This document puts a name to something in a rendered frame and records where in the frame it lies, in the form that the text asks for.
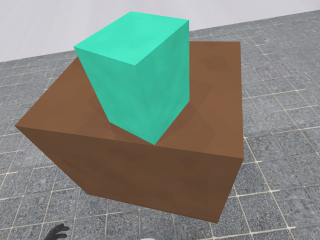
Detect robot left hand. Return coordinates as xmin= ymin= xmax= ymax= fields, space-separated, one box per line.
xmin=44 ymin=223 xmax=70 ymax=240

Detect carton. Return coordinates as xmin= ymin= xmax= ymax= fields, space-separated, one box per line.
xmin=73 ymin=11 xmax=190 ymax=145

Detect pedestal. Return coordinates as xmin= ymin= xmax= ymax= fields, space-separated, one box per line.
xmin=15 ymin=41 xmax=244 ymax=224

